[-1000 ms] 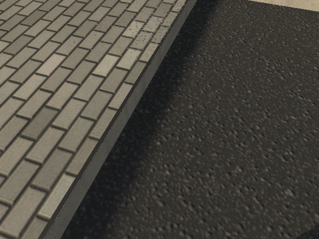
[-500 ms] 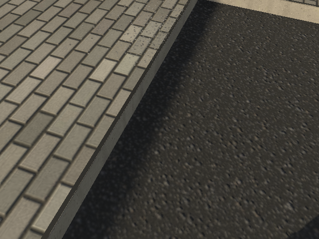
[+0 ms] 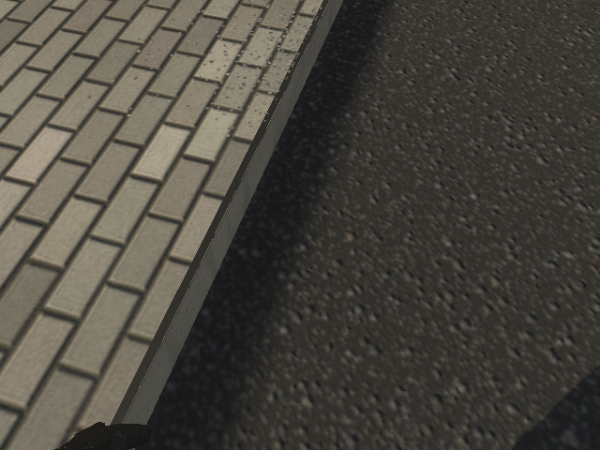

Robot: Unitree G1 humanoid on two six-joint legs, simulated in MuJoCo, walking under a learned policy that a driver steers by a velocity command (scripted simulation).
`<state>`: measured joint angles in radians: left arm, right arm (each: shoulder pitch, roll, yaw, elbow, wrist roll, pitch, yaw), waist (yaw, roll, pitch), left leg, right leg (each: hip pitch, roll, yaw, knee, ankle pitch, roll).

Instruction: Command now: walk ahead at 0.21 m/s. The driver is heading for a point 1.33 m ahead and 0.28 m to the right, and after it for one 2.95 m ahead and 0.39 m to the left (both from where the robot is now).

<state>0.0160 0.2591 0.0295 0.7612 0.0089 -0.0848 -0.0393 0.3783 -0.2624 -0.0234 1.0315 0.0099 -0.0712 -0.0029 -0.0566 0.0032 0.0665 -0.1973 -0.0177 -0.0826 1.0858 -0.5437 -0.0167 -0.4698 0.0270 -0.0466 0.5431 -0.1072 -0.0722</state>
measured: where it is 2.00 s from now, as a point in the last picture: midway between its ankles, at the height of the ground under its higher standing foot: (290, 311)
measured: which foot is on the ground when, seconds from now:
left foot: up 0.00-0.28, down 0.30-1.00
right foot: down 0.00-0.86, up 0.88-1.00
